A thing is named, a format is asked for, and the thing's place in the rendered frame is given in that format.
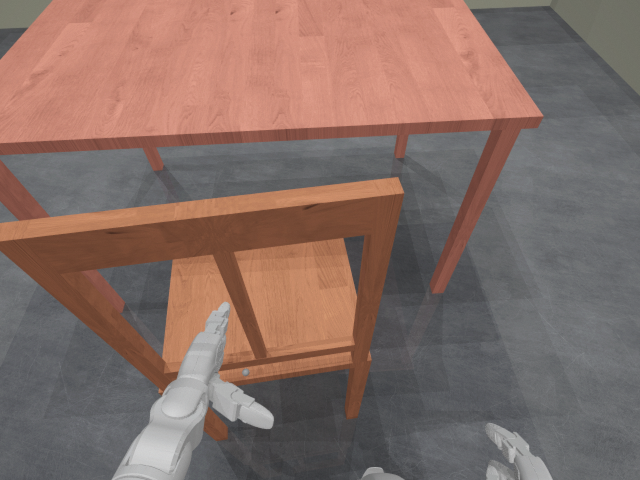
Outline left robot hand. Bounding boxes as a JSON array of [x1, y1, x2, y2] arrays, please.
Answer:
[[177, 302, 274, 429]]

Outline chair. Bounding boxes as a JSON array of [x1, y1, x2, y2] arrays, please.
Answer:
[[0, 177, 404, 441]]

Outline left robot forearm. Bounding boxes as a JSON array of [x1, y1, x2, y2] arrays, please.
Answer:
[[112, 378, 209, 480]]

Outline right robot hand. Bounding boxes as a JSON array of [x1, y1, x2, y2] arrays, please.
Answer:
[[485, 423, 553, 480]]

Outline table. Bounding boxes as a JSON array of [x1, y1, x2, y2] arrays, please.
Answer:
[[0, 0, 544, 313]]

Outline right robot shin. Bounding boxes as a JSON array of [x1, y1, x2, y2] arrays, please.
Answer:
[[361, 467, 384, 479]]

